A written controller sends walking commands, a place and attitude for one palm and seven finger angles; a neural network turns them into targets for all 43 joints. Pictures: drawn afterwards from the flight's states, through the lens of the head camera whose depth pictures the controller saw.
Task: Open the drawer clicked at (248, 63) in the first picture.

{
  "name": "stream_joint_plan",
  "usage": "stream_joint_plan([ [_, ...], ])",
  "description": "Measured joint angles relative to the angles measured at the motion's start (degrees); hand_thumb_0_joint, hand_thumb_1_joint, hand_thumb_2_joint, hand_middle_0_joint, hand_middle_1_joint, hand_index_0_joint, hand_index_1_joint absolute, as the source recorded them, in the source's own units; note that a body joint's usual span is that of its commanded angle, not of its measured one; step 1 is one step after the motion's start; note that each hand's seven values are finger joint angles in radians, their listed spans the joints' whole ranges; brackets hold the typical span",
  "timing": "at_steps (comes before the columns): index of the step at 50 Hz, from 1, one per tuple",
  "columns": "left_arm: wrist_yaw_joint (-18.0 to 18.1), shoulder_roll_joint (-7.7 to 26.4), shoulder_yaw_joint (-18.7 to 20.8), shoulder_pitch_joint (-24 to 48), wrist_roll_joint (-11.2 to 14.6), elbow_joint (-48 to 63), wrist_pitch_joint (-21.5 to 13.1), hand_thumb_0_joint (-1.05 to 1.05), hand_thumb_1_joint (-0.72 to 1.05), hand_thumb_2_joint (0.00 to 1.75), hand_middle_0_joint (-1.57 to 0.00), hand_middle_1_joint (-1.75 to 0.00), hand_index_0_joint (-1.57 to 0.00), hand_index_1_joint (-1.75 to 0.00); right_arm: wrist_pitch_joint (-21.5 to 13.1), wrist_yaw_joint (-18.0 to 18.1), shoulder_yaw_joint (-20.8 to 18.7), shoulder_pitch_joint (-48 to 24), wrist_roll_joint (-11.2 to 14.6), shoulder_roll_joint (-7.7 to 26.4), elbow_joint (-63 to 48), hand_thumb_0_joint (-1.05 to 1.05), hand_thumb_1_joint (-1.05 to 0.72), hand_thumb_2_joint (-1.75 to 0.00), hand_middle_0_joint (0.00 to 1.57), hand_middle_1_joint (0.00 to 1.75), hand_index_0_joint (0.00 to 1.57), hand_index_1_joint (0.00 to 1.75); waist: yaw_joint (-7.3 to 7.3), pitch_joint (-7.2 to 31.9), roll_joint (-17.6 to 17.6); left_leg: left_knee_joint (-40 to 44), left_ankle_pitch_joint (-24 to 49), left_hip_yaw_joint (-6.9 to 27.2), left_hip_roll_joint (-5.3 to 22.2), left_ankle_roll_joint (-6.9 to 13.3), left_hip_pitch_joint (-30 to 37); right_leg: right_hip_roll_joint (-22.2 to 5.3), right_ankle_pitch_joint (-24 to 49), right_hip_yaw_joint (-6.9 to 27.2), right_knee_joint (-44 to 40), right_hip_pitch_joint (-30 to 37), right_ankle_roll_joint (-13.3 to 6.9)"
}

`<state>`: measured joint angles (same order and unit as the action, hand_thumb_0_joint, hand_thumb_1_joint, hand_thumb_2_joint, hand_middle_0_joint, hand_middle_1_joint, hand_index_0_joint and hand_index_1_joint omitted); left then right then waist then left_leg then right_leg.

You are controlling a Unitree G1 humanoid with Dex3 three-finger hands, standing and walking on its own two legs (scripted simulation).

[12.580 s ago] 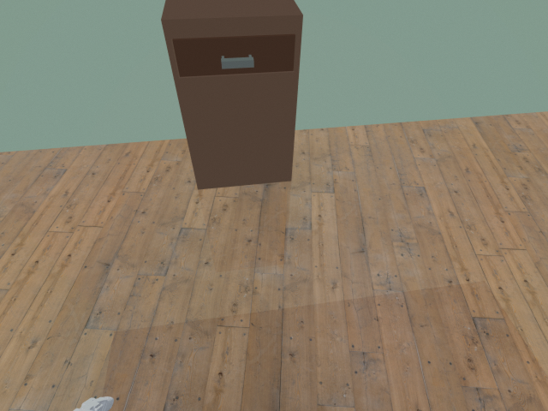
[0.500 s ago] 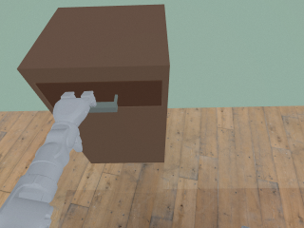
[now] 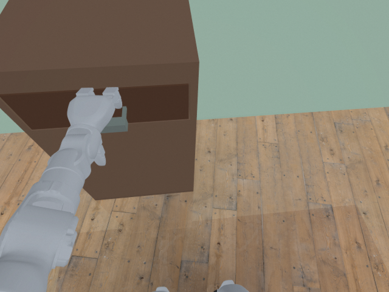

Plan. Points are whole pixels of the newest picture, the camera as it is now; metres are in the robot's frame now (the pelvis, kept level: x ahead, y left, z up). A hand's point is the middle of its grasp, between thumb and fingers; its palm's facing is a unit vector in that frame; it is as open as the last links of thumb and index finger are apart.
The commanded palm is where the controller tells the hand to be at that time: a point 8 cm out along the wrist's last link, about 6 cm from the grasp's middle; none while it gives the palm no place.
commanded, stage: move the hooked fingers above the handle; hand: left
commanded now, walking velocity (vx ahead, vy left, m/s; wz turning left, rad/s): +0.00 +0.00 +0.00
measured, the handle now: (103, 118) +0.55 +0.22 -0.04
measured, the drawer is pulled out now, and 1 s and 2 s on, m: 0.00 0.00 0.00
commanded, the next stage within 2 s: none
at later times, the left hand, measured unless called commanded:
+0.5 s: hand (91, 125) +0.48 +0.22 +0.02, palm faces -0.03 -0.01 -1.00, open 13.8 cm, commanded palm +0.47 +0.22 +0.08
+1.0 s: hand (85, 122) +0.49 +0.24 +0.02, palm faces -0.07 +0.01 -1.00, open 13.8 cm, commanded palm +0.47 +0.22 +0.07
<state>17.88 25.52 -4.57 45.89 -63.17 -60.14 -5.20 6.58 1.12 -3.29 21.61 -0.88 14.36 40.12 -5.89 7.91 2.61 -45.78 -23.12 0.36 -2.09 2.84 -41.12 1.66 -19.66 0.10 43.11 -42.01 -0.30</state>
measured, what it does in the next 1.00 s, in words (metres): stands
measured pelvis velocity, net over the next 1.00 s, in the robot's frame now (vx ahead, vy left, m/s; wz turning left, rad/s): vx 0.01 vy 0.00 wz -0.03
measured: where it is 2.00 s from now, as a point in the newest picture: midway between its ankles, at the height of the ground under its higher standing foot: outside the picture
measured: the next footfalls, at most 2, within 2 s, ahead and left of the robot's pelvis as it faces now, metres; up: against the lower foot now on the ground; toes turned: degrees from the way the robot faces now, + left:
none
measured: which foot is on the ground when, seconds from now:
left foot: down 0.00-1.00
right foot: down 0.00-1.00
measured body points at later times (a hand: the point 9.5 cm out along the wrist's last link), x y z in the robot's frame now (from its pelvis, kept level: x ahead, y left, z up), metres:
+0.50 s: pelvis +0.00 -0.01 +0.00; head +0.10 +0.00 +0.44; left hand +0.47 +0.22 +0.08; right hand +0.02 -0.29 -0.13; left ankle -0.02 +0.09 -0.70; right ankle +0.00 -0.12 -0.70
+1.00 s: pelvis +0.01 +0.00 +0.00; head +0.12 -0.01 +0.43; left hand +0.49 +0.24 +0.07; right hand +0.00 -0.27 -0.13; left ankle -0.02 +0.09 -0.70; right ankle +0.00 -0.12 -0.70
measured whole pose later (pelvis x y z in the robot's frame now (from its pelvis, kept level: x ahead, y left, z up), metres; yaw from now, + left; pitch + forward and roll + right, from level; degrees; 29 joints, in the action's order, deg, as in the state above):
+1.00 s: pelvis +0.01 +0.00 +0.00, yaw -2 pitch +21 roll -2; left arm 19.7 30.1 0.3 45.5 -63.0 -62.4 -2.9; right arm 8.0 0.4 -2.8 22.0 -1.2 14.9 39.5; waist -6.2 8.8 3.7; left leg -47.2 -24.7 -0.5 -1.0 2.9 -43.7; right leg 2.8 -20.3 1.0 43.7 -44.7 -0.2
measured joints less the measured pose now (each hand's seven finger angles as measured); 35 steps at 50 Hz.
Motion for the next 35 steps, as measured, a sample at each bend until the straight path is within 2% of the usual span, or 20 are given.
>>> stream_joint_plan([
  [3, 2.85, 0.59, 2.26, 2.03, -1.17, -1.52, -0.6, 0.0, -0.49, 0.3, -0.32, -1.2, -0.32, -1.2, -0.14, -0.3, 0.31, 0.01, -0.64, 0.45, 0.32, 0.01, -0.9, -0.9, 0.21, 0.3, 0.2, 0.29, -1.34, 0.54, 0.01, -1.84, -0.73, -0.21, 0.23, -0.07, -2.48, 0.25, -0.55, 0.13, 1.75, -2.56, -0.09],
  [7, 5.8, 2.4, 5.0, 4.19, -1.83, -4.25, 3.19, 0.0, -0.48, 0.3, -0.32, -1.2, -0.32, -1.2, 0.24, -1.1, 0.42, -0.26, -1.1, 1.08, 0.21, 0.01, -0.9, -0.9, 0.21, 0.3, 0.2, 0.29, -2.35, 0.82, 0.6, -3.39, -1.36, -0.93, 0.71, -0.11, -5.09, 0.74, -0.82, 0.77, 3.27, -5.46, -0.06],
  [10, 5.45, 2.8, 5.16, 3.52, -0.91, -4.45, 5.18, 0.0, -0.48, 0.3, -0.32, -1.2, -0.33, -1.21, 0.94, -1.44, 0.32, 0.13, -0.79, 1.31, 0.07, 0.01, -0.9, -0.9, 0.2, 0.3, 0.2, 0.29, -1.76, 0.83, 1.21, -2.83, -1.3, -1.5, 1.02, -0.05, -4.89, 1.07, -0.52, 1.36, 2.77, -5.5, 0.01],
  [14, 1.38, 2.42, 4.61, 0.96, 0.84, -4.42, 6.52, 0.0, -0.48, 0.3, -0.32, -1.2, -0.33, -1.21, 1.67, -1.04, 0.52, 0.66, -0.04, 1.01, -0.03, 0.01, -0.9, -0.9, 0.2, 0.3, 0.2, 0.29, -0.9, 0.89, 1.47, -0.5, -0.65, -1.75, 1.22, -0.07, -2.24, 1.26, 0.19, 1.72, 0.54, -3.0, -0.02],
  [16, -0.48, 2.49, 4.4, -0.64, 1.45, -3.65, 5.39, 0.0, -0.48, 0.3, -0.32, -1.2, -0.32, -1.21, 1.67, -0.57, 0.63, 0.78, 0.25, 0.65, -0.2, 0.01, -0.9, -0.9, 0.21, 0.3, 0.2, 0.29, -0.62, 0.77, 1.21, 0.58, -0.33, -1.58, 1.26, -0.15, -0.77, 1.29, 0.47, 1.6, -0.55, -1.47, -0.11],
  [19, -1.72, 2.8, 3.68, -2.47, 1.25, -1.18, 1.86, 0.0, -0.48, 0.3, -0.32, -1.2, -0.32, -1.21, 1.23, 0.15, 0.57, 0.81, 0.33, 0.17, -0.57, 0.01, -0.9, -0.9, 0.21, 0.3, 0.2, 0.29, -0.23, 0.55, 0.59, 1.26, -0.05, -0.85, 1.18, -0.33, 0.43, 1.18, 0.6, 0.91, -1.46, 0.07, -0.33],
  [22, -0.39, 3.11, 2.9, -2.73, 0.13, 0.73, -1.48, 0.0, -0.48, 0.3, -0.32, -1.2, -0.32, -1.2, 0.68, 0.47, 0.32, 0.18, 0.06, 0.19, -0.62, 0.01, -0.9, -0.9, 0.21, 0.3, 0.2, 0.29, 0.04, 0.61, 0.11, 0.55, -0.2, 0.02, 0.97, -0.51, 0.01, 0.96, 0.26, 0.01, -1.03, 0.07, -0.51],
  [24, 1.38, 3.21, 2.32, -1.64, -0.42, 0.48, -2.21, 0.0, -0.48, 0.3, -0.32, -1.2, -0.32, -1.2, 0.28, 0.37, 0.13, -0.65, -0.08, 0.44, -0.48, 0.01, -0.9, -0.9, 0.21, 0.3, 0.2, 0.29, 0.04, 0.66, -0.06, -0.42, -0.45, 0.56, 0.78, -0.57, -0.93, 0.77, -0.12, -0.56, -0.22, -0.63, -0.57],
  [27, 3.63, 3.22, 2.28, 0.66, -0.71, -1.37, -0.95, 0.0, -0.49, 0.3, -0.32, -1.2, -0.32, -1.2, -0.17, -0.11, 0.05, -2.14, -0.28, 0.95, -0.48, 0.01, -0.9, -0.9, 0.21, 0.3, 0.2, 0.29, -0.15, 0.69, -0.15, -1.73, -0.75, 0.93, 0.58, -0.59, -2.58, 0.58, -0.53, -0.99, 1.0, -2.11, -0.6],
  [30, 4.4, 3.13, 2.22, 2.24, -0.41, -3.32, 1.89, 0.0, -0.49, 0.3, -0.32, -1.2, -0.32, -1.2, -0.28, -0.6, -0.06, -3.08, -0.35, 1.26, -0.86, 0.01, -0.9, -0.9, 0.21, 0.3, 0.2, 0.29, -0.32, 0.85, 0.07, -2.25, -0.84, 0.89, 0.56, -0.56, -3.6, 0.56, -0.6, -0.97, 1.49, -3.12, -0.55],
  [33, 3.28, 2.56, 1.09, 3.26, 0.46, -5.01, 4.2, 0.0, -0.48, 0.3, -0.32, -1.2, -0.32, -1.2, -0.2, -0.82, -0.05, -3.24, -0.21, 1.26, -1.09, 0.0, -0.9, -0.9, 0.2, 0.3, 0.2, 0.29, -0.37, 0.76, 0.41, -2.07, -0.81, 0.85, 0.58, -0.48, -3.52, 0.58, -0.48, -0.91, 1.18, -3.0, -0.43],
  [35, 1.87, 2.14, 0.93, 3.4, 0.92, -5.36, 4.44, 0.0, -0.48, 0.3, -0.32, -1.2, -0.32, -1.2, -0.05, -0.7, 0.17, -3.09, -0.07, 1.05, -1.12, 0.0, -0.9, -0.9, 0.2, 0.3, 0.2, 0.29, -0.48, 0.59, 0.43, -1.7, -0.77, 0.72, 0.63, -0.41, -3.02, 0.63, -0.38, -0.76, 0.79, -2.54, -0.36],
])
